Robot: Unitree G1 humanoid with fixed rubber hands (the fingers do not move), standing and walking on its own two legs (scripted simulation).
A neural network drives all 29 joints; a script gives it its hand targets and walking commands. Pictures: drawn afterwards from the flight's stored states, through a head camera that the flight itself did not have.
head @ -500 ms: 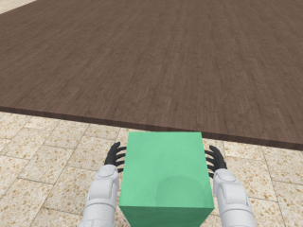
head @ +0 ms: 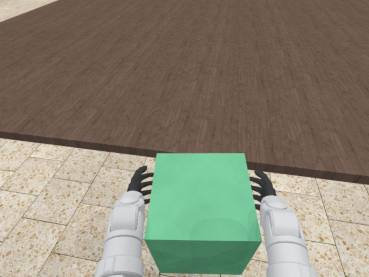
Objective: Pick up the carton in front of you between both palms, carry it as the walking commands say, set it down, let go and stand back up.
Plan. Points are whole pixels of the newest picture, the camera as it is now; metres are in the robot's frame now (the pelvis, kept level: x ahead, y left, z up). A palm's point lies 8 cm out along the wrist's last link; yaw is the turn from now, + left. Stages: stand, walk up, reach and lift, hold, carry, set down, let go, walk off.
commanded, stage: reach and lift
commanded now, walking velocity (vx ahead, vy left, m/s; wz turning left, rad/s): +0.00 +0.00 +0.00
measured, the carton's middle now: (200, 215) +0.30 +0.00 -0.05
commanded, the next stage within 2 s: hold in 0.54 s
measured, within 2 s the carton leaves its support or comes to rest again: neither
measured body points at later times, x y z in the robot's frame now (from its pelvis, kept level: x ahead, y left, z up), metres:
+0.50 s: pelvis +0.02 +0.00 +0.01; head -0.02 +0.00 +0.45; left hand +0.32 +0.15 +0.03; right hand +0.31 -0.15 +0.03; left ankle +0.03 +0.13 -0.74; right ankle +0.02 -0.13 -0.74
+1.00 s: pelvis +0.00 +0.00 +0.00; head -0.04 +0.00 +0.45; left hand +0.31 +0.15 +0.05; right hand +0.31 -0.15 +0.05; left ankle +0.03 +0.13 -0.74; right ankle +0.02 -0.13 -0.74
